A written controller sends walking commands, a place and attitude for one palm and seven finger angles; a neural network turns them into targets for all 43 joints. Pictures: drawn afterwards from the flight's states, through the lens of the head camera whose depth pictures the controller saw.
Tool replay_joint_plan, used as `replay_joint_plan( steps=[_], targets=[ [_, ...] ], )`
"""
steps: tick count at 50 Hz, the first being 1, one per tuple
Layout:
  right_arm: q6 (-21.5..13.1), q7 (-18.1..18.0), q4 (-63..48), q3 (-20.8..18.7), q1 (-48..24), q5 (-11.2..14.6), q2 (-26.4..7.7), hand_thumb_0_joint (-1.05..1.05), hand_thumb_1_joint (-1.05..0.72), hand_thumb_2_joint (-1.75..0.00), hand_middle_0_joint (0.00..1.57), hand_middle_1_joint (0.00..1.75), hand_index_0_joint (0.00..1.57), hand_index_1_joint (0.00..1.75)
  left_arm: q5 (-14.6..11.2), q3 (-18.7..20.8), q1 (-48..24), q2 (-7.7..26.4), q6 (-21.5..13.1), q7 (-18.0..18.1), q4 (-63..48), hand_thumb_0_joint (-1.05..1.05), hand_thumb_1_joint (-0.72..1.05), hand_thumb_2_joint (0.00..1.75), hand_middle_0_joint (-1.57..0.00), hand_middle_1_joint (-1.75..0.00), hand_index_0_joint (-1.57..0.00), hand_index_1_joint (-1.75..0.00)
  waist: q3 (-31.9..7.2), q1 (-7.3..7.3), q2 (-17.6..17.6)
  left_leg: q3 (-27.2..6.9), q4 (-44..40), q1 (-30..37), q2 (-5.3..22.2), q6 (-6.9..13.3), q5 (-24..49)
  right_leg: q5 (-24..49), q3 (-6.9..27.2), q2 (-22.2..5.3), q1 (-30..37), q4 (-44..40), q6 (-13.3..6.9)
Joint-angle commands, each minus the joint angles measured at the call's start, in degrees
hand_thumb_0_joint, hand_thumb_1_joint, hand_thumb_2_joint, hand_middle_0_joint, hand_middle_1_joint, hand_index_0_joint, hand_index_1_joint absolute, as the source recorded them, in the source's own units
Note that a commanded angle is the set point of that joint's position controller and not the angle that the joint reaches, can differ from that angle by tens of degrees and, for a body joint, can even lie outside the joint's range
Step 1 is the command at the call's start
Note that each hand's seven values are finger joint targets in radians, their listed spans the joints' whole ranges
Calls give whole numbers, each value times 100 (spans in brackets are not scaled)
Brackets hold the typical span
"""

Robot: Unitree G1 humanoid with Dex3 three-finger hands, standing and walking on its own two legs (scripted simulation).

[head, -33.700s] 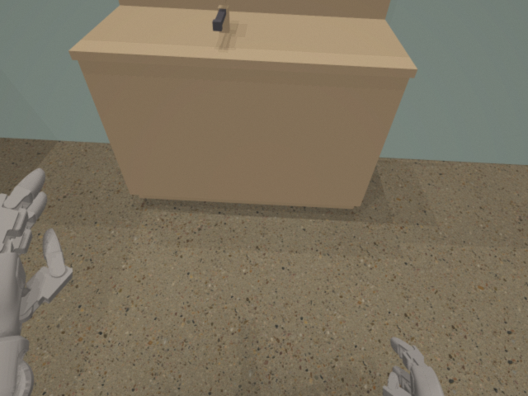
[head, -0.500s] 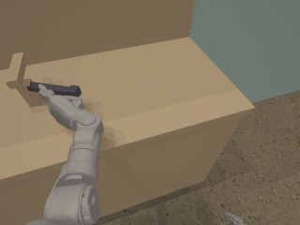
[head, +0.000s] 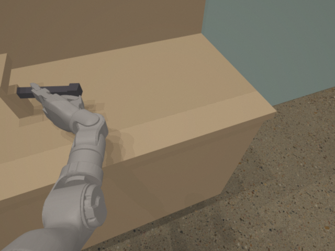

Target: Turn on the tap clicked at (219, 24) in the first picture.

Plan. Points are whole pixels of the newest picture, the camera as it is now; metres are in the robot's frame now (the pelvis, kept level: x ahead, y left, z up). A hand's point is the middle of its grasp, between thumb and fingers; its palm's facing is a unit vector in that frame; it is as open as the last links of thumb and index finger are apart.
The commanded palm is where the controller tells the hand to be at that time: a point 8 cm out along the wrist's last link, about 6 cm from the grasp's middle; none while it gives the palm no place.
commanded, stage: lift the hand up off the lever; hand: left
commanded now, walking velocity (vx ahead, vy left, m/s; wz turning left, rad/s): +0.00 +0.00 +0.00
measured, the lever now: (75, 91) +0.48 +0.24 +0.12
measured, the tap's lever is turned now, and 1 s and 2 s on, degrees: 72 77 77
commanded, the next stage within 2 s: none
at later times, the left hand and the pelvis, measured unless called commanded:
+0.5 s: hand (78, 94) +0.46 +0.22 +0.13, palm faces +0.83 -0.55 -0.09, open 7.8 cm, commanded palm +0.40 +0.23 +0.13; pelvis +0.01 +0.01 +0.00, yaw -1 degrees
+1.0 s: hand (76, 93) +0.45 +0.22 +0.14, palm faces +0.84 -0.54 -0.09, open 7.8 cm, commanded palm +0.39 +0.23 +0.15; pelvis +0.02 +0.00 +0.01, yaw +0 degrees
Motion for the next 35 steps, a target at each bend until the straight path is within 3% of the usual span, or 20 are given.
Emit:
replay_joint_plan(
  steps=[1, 4, 5, 6, 9, 10, 11, 12, 14, 15, 17, 19, 24, 25, 26, 28, 30, 31, 33, 35],
  targets=[
    [-182, -32, -517, -194, 136, -42, -740, 0, -90, -90, 20, 30, 20, 30, 277, -104, -2958, 1187, -378, -4, -912, 0, 90, 90, -15, -15, -15, -15, -1883, -108, -109, 241, -350, 340, -271, 314, 957, 849, 173, 97, 1109, -537, 108],
    [-183, 4, -523, -199, 215, -64, -731, 0, -90, -90, 20, 30, 20, 30, 269, -100, -3017, 1173, -398, 18, -903, 0, 90, 90, -15, -15, -15, -15, -2053, -110, -89, 280, -312, 393, -272, 311, 1130, 1064, 164, 118, 1205, -517, 112],
    [-171, 2, -525, -219, 252, -74, -761, 0, -90, -90, 20, 30, 20, 30, 268, 136, -2849, 1392, -394, 23, -884, 0, 90, 90, -15, -15, -15, -15, -2167, -15, -69, 235, -316, 368, -274, 304, 1209, 1135, 146, 136, 1282, -459, 89],
    [-158, 14, -556, -209, 270, -58, -748, 0, -90, -90, 20, 30, 20, 30, 260, -11, -2916, 1266, -404, 4, -957, 0, 90, 90, -15, -15, -15, -15, -2182, -72, -134, 246, -319, 392, -260, 306, 1272, 1212, 144, 133, 1300, -448, 99],
    [-179, 54, -594, -234, 306, -64, -746, 0, -90, -90, 20, 30, 20, 30, 221, -9, -2732, 1200, -387, -7, -1091, 0, 90, 90, -15, -15, -15, -15, -2259, -15, -135, 302, -307, 464, -253, 301, 1458, 1420, 138, 164, 1419, -462, 99],
    [-162, 43, -570, -242, 298, -65, -780, 0, -90, -90, 20, 30, 20, 30, 236, 164, -2662, 1407, -373, 1, -1115, 0, 90, 90, -15, -15, -15, -15, -2288, 28, -111, 263, -325, 472, -241, 297, 1486, 1430, 126, 166, 1464, -443, 83],
    [-163, 53, -593, -225, 314, -58, -759, 0, -90, -90, 20, 30, 20, 30, 246, 1, -2828, 1274, -375, -14, -1283, 0, 90, 90, -15, -15, -15, -15, -2248, -9, 39, 265, -359, 532, -232, 282, 1564, 1467, 120, 163, 1429, -426, 74],
    [-188, 73, -610, -237, 306, -61, -737, 0, -90, -90, 20, 30, 20, 30, 229, -121, -2817, 1100, -364, -21, -1372, 0, 90, 90, -15, -15, -15, -15, -2263, -19, -53, 281, -344, 583, -231, 287, 1578, 1474, 110, 184, 1432, -454, 81],
    [-205, 83, -596, -232, 285, -51, -752, 0, -90, -90, 20, 30, 20, 30, 219, -131, -2762, 1120, -327, -30, -1423, 0, 90, 90, -15, -15, -15, -15, -2131, -26, -87, 287, -389, 561, -226, 289, 1482, 1363, 113, 186, 1443, -518, 79],
    [-212, 73, -594, -245, 271, -59, -766, 0, -90, -90, 20, 30, 20, 30, 222, 3, -2612, 1219, -302, -27, -1442, 0, 90, 90, -15, -15, -15, -15, -2110, 56, -30, 264, -418, 577, -224, 283, 1555, 1422, 95, 198, 1493, -503, 57],
    [-217, 87, -632, -250, 239, -37, -733, 0, -90, -90, 20, 30, 20, 30, 170, -200, -2557, 993, -241, -61, -1673, 0, 90, 90, -15, -15, -15, -15, -2132, 35, 41, 296, -440, 693, -210, 267, 1628, 1455, 89, 198, 1519, -529, 53],
    [-244, 94, -619, -231, 182, -20, -729, 0, -90, -90, 20, 30, 20, 30, 131, -359, -2482, 792, -134, -87, -1572, 0, 90, 90, -15, -15, -15, -15, -1864, 5, -105, 305, -518, 633, -211, 265, 1414, 1225, 78, 200, 1461, -632, 64],
    [-257, 28, -598, -200, 60, 13, -741, 0, -90, -90, 20, 30, 20, 30, 65, -219, -2632, 988, 46, -74, -1511, 0, 90, 90, -15, -15, -15, -15, -1587, 35, -274, 287, -672, 554, -238, 290, 1064, 815, 124, 169, 1480, -821, 75],
    [-258, 12, -584, -200, 20, 0, -744, 0, -90, -90, 20, 30, 20, 30, 96, -159, -2638, 1039, 47, -58, -1585, 0, 90, 90, -15, -15, -15, -15, -1634, 100, -134, 270, -704, 623, -243, 279, 1121, 855, 115, 175, 1500, -804, 54],
    [-270, 14, -607, -196, 7, 1, -717, 0, -90, -90, 20, 30, 20, 30, 114, -296, -2727, 916, 44, -55, -1713, 0, 90, 90, -15, -15, -15, -15, -1724, 66, -21, 280, -690, 714, -235, 273, 1209, 934, 117, 169, 1487, -772, 49],
    [-299, 37, -575, -193, 18, -24, -698, 0, -90, -90, 20, 30, 20, 30, 174, -401, -2784, 786, 64, -29, -1704, 0, 90, 90, -15, -15, -15, -15, -1752, 42, -49, 274, -649, 795, -225, 257, 1351, 1043, 80, 183, 1440, -731, 44],
    [-303, 34, -592, -221, -15, -40, -700, 0, -90, -90, 20, 30, 20, 30, 217, -348, -2650, 827, 71, -8, -1896, 0, 90, 90, -15, -15, -15, -15, -1967, 121, 5, 253, -626, 918, -221, 236, 1574, 1239, 57, 194, 1538, -671, 20],
    [-302, 40, -593, -205, -15, -29, -672, 0, -90, -90, 20, 30, 20, 30, 220, -541, -2688, 631, 100, -24, -1920, 0, 90, 90, -15, -15, -15, -15, -1972, 88, 36, 278, -615, 984, -215, 222, 1722, 1402, 52, 182, 1549, -640, 20],
    [-295, 42, -610, -207, -25, -27, -677, 0, -90, -90, 20, 30, 20, 30, 157, -549, -2546, 571, 199, -40, -1883, 0, 90, 90, -15, -15, -15, -15, -1963, 96, -123, 283, -611, 939, -220, 213, 1769, 1499, 47, 178, 1639, -653, 33],
    [-288, 15, -637, -217, -97, -15, -692, 0, -90, -90, 20, 30, 20, 30, 147, -375, -2574, 771, 223, -43, -2146, 0, 90, 90, -15, -15, -15, -15, -2052, 170, -43, 286, -614, 1010, -223, 215, 1855, 1589, 59, 169, 1738, -661, 23]
  ],
)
